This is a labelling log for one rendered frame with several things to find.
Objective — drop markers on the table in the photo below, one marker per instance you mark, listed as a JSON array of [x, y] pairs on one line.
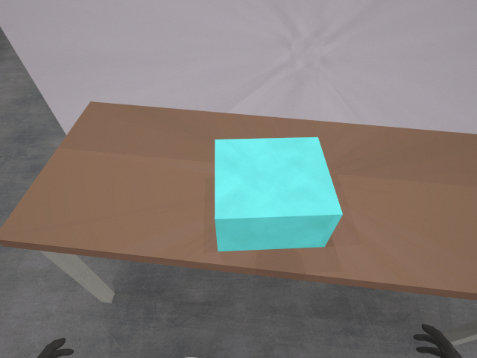
[[137, 183]]

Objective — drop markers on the left robot hand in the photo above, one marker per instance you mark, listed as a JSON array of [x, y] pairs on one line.
[[50, 351]]

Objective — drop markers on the right robot hand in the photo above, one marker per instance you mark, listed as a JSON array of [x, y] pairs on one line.
[[444, 347]]

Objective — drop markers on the carton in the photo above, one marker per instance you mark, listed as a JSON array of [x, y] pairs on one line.
[[273, 193]]

